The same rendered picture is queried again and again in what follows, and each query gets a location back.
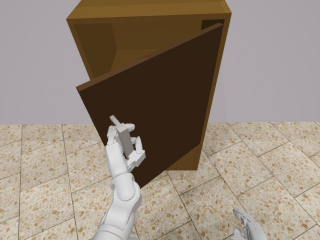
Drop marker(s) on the cupboard door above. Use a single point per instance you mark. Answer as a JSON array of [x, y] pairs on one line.
[[165, 94]]

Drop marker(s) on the robot left shin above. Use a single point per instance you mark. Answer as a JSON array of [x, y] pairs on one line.
[[134, 235]]

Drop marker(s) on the handle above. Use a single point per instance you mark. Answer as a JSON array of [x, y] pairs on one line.
[[124, 136]]

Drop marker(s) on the left robot forearm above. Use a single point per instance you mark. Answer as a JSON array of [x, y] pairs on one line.
[[118, 220]]

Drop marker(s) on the robot right hand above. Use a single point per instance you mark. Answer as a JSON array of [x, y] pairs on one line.
[[253, 229]]

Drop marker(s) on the robot left hand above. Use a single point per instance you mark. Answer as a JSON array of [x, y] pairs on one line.
[[116, 161]]

